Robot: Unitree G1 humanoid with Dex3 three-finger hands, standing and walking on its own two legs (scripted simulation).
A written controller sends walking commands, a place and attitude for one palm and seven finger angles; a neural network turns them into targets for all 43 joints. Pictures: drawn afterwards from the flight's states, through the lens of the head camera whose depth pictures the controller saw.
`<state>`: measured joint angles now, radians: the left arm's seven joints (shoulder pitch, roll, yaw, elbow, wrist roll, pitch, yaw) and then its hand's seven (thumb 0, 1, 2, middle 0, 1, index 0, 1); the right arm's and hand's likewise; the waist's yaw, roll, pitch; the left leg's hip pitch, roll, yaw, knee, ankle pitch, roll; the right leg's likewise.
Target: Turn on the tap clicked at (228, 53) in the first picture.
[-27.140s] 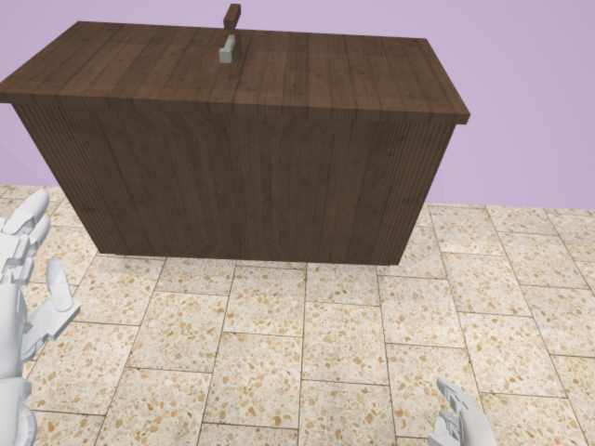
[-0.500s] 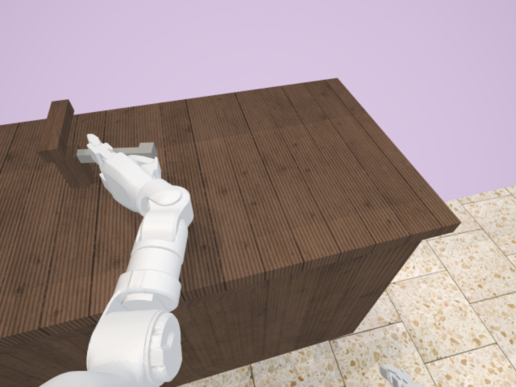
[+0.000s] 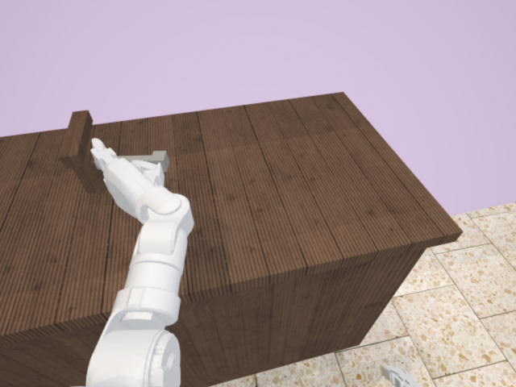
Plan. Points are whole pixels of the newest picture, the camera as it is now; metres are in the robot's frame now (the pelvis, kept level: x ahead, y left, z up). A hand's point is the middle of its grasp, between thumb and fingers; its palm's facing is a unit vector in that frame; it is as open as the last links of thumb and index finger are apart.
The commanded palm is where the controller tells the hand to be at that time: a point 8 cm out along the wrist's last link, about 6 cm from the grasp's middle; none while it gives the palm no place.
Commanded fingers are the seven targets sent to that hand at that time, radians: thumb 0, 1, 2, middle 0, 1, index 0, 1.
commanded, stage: lift the hand up off the lever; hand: left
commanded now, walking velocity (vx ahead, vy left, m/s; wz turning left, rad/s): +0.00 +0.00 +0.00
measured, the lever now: (160, 161) +0.48 +0.21 +0.10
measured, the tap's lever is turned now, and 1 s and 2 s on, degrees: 78 78 78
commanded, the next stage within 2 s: draw the hand back beside the body in 1.20 s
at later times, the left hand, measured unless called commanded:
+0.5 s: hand (160, 161) +0.41 +0.17 +0.16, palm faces +0.78 -0.62 -0.06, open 7.8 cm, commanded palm +0.36 +0.19 +0.16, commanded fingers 0.00 0.90 0.90 -0.15 -0.15 -0.15 -0.15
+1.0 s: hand (163, 152) +0.42 +0.17 +0.17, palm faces +0.76 -0.64 -0.05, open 7.8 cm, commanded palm +0.36 +0.19 +0.18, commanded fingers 0.00 0.90 0.90 -0.15 -0.15 -0.15 -0.15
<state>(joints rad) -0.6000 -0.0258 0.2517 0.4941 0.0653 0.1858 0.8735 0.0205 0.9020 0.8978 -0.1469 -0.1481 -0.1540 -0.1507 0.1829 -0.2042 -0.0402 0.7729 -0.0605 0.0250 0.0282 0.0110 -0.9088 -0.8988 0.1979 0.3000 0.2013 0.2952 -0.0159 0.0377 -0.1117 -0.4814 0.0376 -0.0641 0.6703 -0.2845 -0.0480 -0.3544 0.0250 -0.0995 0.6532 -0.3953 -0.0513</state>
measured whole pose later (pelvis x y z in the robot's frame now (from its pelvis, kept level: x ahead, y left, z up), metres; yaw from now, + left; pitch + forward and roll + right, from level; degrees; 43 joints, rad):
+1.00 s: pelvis +0.00 -0.01 +0.01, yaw +0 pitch +3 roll +0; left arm -0.65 -0.03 0.24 0.44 0.04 0.32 0.86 0.02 0.90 0.90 -0.15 -0.15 -0.15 -0.15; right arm 0.12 -0.19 -0.03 0.78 -0.05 0.02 0.01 0.01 -0.91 -0.90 0.20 0.30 0.20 0.30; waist 0.01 0.04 -0.10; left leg -0.39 0.04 -0.05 0.58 -0.25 -0.05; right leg -0.28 0.03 -0.09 0.58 -0.37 -0.06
